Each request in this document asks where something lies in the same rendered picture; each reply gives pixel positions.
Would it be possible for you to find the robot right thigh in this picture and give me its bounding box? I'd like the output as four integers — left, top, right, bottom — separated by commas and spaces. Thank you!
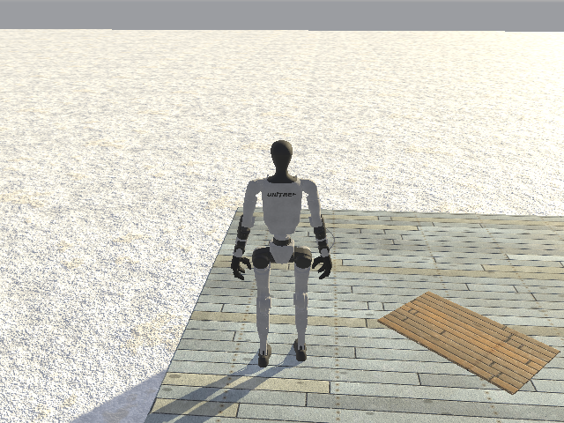
293, 246, 312, 308

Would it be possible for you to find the robot head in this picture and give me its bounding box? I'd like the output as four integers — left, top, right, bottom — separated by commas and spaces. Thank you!
267, 140, 297, 183

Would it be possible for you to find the right robot upper arm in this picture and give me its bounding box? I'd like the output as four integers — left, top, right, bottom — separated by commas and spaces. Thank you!
301, 178, 323, 227

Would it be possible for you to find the right robot hand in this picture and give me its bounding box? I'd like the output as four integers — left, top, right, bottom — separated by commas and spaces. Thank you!
312, 255, 332, 279

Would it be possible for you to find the left robot upper arm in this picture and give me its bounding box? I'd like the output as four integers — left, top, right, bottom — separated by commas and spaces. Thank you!
241, 179, 263, 228

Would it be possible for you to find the left robot hand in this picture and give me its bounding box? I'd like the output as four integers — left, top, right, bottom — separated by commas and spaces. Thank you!
231, 256, 251, 280

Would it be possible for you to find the right robot forearm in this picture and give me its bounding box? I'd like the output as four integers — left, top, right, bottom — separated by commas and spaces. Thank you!
314, 214, 330, 257

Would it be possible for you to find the left robot forearm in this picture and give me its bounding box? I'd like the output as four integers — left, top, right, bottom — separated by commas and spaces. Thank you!
233, 214, 250, 257

